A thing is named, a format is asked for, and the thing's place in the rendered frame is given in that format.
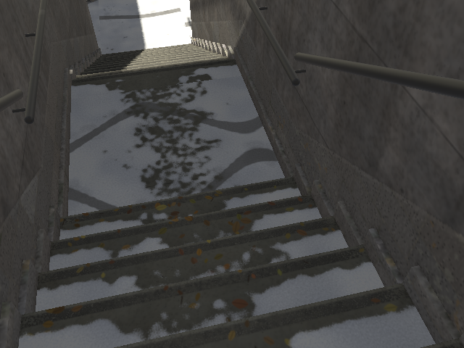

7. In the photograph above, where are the stairs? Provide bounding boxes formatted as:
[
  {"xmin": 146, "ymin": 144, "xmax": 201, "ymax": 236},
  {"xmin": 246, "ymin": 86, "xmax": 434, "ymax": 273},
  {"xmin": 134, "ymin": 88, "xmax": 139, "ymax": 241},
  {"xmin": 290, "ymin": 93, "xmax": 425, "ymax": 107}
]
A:
[
  {"xmin": 18, "ymin": 176, "xmax": 464, "ymax": 348},
  {"xmin": 76, "ymin": 43, "xmax": 229, "ymax": 79}
]

